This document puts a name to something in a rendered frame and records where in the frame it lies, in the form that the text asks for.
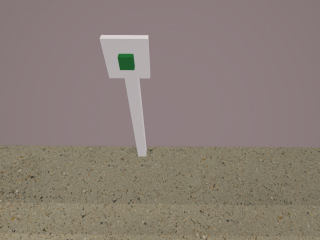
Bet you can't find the button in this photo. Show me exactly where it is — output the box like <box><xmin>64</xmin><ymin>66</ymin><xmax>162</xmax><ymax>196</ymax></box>
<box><xmin>117</xmin><ymin>53</ymin><xmax>135</xmax><ymax>70</ymax></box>

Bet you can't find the panel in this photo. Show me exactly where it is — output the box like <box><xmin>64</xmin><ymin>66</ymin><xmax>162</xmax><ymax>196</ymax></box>
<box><xmin>100</xmin><ymin>35</ymin><xmax>151</xmax><ymax>157</ymax></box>

